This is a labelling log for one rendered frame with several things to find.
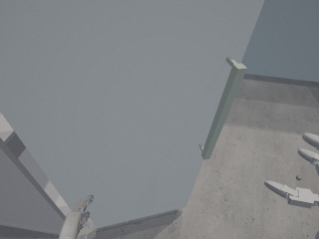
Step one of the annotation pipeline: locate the robot left hand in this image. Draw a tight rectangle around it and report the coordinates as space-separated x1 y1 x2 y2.
58 195 98 239

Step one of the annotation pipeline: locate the robot right hand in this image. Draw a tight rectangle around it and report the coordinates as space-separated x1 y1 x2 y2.
264 132 319 209

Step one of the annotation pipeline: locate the handle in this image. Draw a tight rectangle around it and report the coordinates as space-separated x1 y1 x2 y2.
199 57 247 160

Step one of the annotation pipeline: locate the fridge door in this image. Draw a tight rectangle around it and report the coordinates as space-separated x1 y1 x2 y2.
0 0 265 228

